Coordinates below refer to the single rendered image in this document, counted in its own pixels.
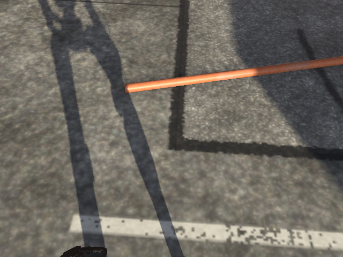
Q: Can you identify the robot left hand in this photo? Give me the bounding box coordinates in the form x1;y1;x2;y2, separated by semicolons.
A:
60;246;107;257

